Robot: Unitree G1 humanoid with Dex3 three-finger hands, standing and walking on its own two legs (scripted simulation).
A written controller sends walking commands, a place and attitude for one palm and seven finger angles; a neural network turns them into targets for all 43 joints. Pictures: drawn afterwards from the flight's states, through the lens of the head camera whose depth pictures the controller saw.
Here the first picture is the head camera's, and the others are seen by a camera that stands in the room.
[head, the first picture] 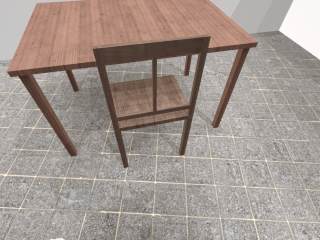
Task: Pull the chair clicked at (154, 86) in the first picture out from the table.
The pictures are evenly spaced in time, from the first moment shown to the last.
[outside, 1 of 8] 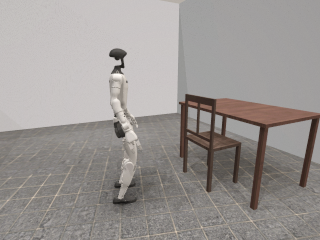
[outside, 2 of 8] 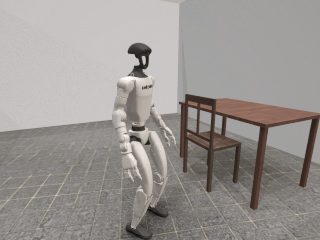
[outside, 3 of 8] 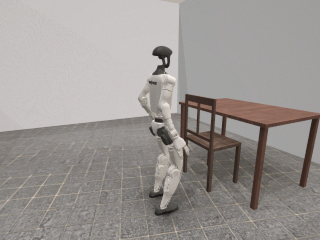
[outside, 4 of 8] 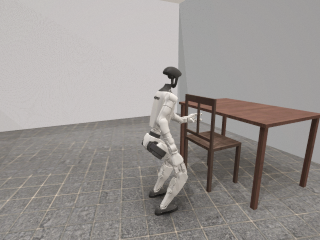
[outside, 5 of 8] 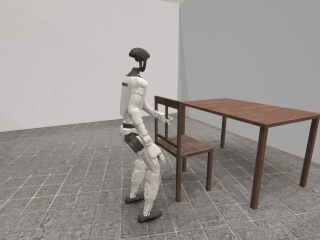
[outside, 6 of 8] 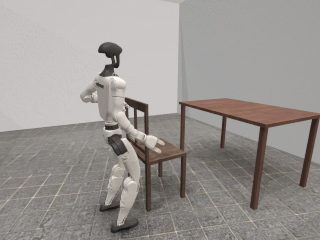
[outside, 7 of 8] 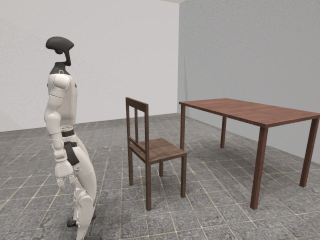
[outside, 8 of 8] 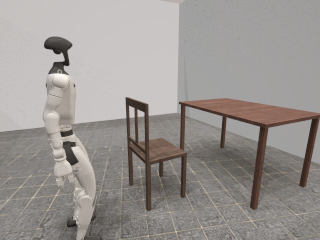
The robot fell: no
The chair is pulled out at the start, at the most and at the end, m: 0.00 0.63 0.62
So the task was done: yes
